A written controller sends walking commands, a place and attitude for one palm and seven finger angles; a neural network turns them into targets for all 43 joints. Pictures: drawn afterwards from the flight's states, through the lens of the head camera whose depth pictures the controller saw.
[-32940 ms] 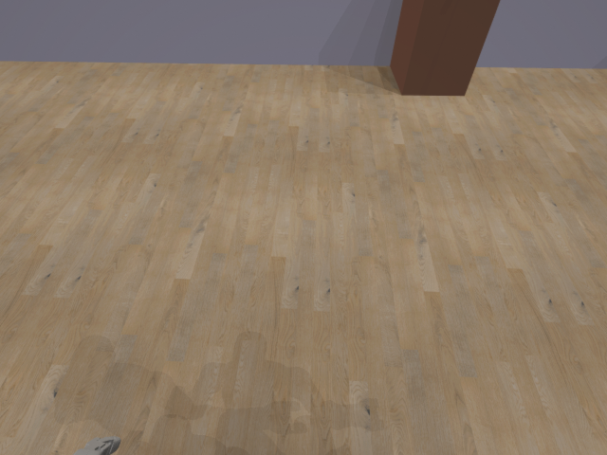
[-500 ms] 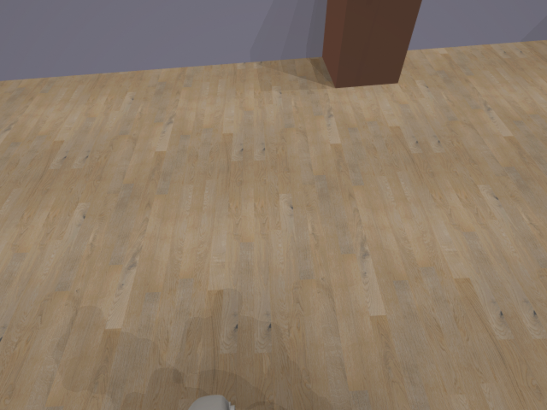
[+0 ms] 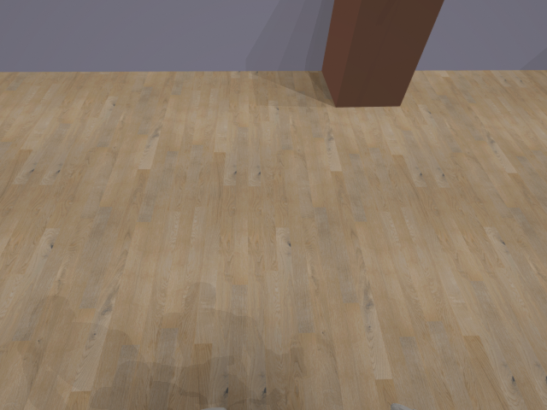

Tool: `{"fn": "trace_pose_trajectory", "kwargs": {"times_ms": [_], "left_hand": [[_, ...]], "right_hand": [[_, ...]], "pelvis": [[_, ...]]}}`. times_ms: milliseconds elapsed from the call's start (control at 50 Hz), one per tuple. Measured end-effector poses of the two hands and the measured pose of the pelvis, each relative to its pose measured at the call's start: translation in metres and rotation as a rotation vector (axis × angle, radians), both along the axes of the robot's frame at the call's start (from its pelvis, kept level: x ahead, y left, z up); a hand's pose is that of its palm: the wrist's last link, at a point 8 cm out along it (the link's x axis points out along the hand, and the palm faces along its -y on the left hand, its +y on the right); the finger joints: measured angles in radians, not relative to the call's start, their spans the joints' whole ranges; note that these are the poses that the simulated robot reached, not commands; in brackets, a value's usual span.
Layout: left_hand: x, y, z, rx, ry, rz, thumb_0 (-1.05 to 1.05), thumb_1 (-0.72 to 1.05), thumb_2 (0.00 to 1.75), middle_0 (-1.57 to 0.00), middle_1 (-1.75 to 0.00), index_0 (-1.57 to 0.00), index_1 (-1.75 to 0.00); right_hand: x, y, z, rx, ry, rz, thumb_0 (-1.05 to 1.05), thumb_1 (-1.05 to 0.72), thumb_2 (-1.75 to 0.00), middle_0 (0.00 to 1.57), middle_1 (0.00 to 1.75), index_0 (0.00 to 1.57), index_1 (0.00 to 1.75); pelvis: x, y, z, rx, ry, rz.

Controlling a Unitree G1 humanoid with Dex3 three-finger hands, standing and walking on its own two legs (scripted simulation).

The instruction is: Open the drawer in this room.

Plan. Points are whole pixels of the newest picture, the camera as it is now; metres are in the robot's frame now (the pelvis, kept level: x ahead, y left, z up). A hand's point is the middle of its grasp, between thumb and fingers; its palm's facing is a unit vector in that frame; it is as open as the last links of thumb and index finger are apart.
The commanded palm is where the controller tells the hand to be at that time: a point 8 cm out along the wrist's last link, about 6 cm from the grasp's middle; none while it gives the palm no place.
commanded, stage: turn or walk to find it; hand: left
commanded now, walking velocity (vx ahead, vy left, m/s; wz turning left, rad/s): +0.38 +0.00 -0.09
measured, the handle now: out of the picture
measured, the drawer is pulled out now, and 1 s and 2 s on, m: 0.00 0.00 0.00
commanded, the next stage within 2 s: stand and wait in 1.56 s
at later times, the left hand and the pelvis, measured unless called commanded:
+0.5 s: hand (237, 276) +0.38 +0.11 -0.16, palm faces -0.07 -0.98 -0.19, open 7.4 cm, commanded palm none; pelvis +0.23 -0.06 -0.01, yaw -2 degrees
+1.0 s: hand (218, 298) +0.34 +0.14 -0.18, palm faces +0.12 -0.99 -0.11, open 7.4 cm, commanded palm none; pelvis +0.44 -0.01 -0.01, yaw +0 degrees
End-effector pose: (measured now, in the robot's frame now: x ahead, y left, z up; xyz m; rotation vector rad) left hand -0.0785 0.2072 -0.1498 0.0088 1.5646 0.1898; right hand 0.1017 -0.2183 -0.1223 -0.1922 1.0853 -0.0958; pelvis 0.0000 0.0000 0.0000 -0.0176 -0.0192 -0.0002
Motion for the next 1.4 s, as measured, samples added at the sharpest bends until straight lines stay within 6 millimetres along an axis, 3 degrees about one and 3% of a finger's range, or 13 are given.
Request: {"fn": "trace_pose_trajectory", "kwargs": {"times_ms": [100, 200, 340, 440, 500, 560, 740, 900, 980, 1080, 1220, 1320, 1400], "left_hand": [[0.111, 0.028, 0.01, 0.041, -0.163, -0.071, 0.01, 0.91, 0.9, -0.19, -0.3, -0.19, -0.3], [0.224, 0.033, 0.02, 0.067, -0.325, -0.126, 0.01, 0.91, 0.9, -0.19, -0.3, -0.19, -0.3], [0.369, 0.0, 0.027, 0.067, -0.454, -0.256, 0.01, 0.91, 0.9, -0.19, -0.3, -0.19, -0.3], [0.446, -0.038, 0.021, 0.076, -0.543, -0.303, 0.01, 0.91, 0.9, -0.19, -0.3, -0.19, -0.3], [0.45, -0.05, 0.022, 0.073, -0.521, -0.267, 0.01, 0.91, 0.9, -0.19, -0.3, -0.2, -0.3], [0.436, -0.054, 0.024, 0.076, -0.444, -0.212, 0.0, 0.91, 0.9, -0.19, -0.3, -0.2, -0.3], [0.403, -0.026, 0.026, 0.132, -0.244, -0.089, -0.01, 0.95, 0.9, -0.2, -0.3, -0.2, -0.3], [0.382, -0.027, 0.007, 0.035, -0.017, 0.022, 0.0, 0.92, 0.9, -0.19, -0.3, -0.2, -0.3], [0.4, -0.019, -0.006, -0.019, 0.071, 0.023, 0.01, 0.91, 0.9, -0.19, -0.3, -0.2, -0.3], [0.486, 0.005, -0.001, -0.011, -0.029, -0.03, 0.01, 0.91, 0.9, -0.2, -0.3, -0.2, -0.3], [0.639, 0.028, 0.013, 0.042, -0.28, -0.102, 0.01, 0.92, 0.9, -0.19, -0.3, -0.19, -0.3], [0.735, 0.024, 0.025, 0.064, -0.394, -0.169, 0.01, 0.92, 0.9, -0.19, -0.3, -0.19, -0.3], [0.808, 0.004, 0.03, 0.069, -0.448, -0.242, 0.01, 0.92, 0.9, -0.19, -0.3, -0.19, -0.3]], "right_hand": [[-0.024, -0.014, 0.007, -0.048, 0.113, -0.123, -0.03, -0.96, -0.9, 0.2, 0.29, 0.2, 0.3], [-0.054, -0.016, 0.006, -0.042, 0.295, -0.182, -0.02, -0.95, -0.9, 0.2, 0.29, 0.2, 0.3], [-0.066, -0.008, -0.003, 0.04, 0.488, -0.279, 0.0, -0.92, -0.9, 0.2, 0.29, 0.2, 0.3], [-0.038, -0.016, -0.022, 0.107, 0.585, -0.306, 0.0, -0.92, -0.9, 0.2, 0.29, 0.2, 0.3], [0.012, -0.031, -0.027, 0.112, 0.537, -0.285, 0.0, -0.91, -0.9, 0.2, 0.29, 0.2, 0.3], [0.081, -0.05, -0.025, 0.094, 0.421, -0.239, 0.01, -0.91, -0.9, 0.2, 0.29, 0.2, 0.3], [0.281, -0.084, -0.002, 0.013, 0.113, -0.098, 0.01, -0.94, -0.9, 0.19, 0.29, 0.2, 0.3], [0.43, -0.049, 0.011, -0.034, -0.001, 0.053, 0.0, -0.92, -0.9, 0.19, 0.29, 0.19, 0.3], [0.477, -0.022, 0.007, -0.042, -0.071, 0.065, 0.0, -0.92, -0.9, 0.19, 0.29, 0.2, 0.3], [0.464, -0.003, 0.007, -0.019, 0.006, -0.024, 0.0, -0.92, -0.9, 0.2, 0.29, 0.2, 0.3], [0.424, -0.017, 0.01, -0.053, 0.19, -0.157, -0.03, -0.96, -0.9, 0.2, 0.29, 0.2, 0.3], [0.396, -0.01, 0.005, -0.011, 0.349, -0.226, -0.01, -0.94, -0.9, 0.2, 0.29, 0.2, 0.3], [0.385, -0.003, -0.001, 0.042, 0.457, -0.282, 0.0, -0.93, -0.9, 0.2, 0.29, 0.2, 0.3]], "pelvis": [[0.042, 0.008, 0.011, 0.009, 0.009, -0.015], [0.085, 0.004, 0.013, 0.02, 0.017, -0.019], [0.151, -0.018, 0.005, 0.035, 0.022, -0.038], [0.205, -0.046, -0.013, 0.032, 0.012, -0.041], [0.228, -0.056, -0.008, 0.03, -0.004, -0.03], [0.252, -0.062, 0.001, 0.027, -0.005, -0.028], [0.324, -0.062, 0.012, 0.006, 0.01, -0.005], [0.397, -0.033, 0.003, -0.018, 0.007, 0.014], [0.433, -0.012, -0.008, -0.009, -0.007, 0.001], [0.471, 0.003, 0.004, -0.007, -0.022, -0.015], [0.524, 0.007, 0.014, 0.009, -0.008, -0.022], [0.563, -0.003, 0.014, 0.019, -0.004, -0.029], [0.597, -0.016, 0.009, 0.029, 0.0, -0.04]]}}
